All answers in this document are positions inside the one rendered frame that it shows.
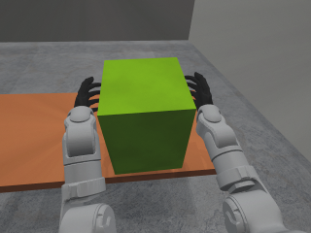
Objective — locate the robot left forearm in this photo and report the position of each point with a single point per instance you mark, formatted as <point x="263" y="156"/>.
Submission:
<point x="81" y="159"/>

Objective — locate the right robot hand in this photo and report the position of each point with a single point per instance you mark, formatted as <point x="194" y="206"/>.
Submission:
<point x="202" y="92"/>

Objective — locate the robot left upper arm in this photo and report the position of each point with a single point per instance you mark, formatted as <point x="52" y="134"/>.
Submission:
<point x="94" y="218"/>

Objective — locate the table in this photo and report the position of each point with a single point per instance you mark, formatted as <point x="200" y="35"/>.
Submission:
<point x="31" y="154"/>

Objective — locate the carton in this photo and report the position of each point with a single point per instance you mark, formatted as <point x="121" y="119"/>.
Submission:
<point x="146" y="113"/>

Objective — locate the robot right forearm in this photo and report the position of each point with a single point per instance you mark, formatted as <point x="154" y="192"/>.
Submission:
<point x="234" y="174"/>

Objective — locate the left robot hand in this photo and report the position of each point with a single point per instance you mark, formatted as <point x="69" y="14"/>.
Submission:
<point x="84" y="94"/>

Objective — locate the robot right upper arm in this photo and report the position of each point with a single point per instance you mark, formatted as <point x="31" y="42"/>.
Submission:
<point x="253" y="212"/>

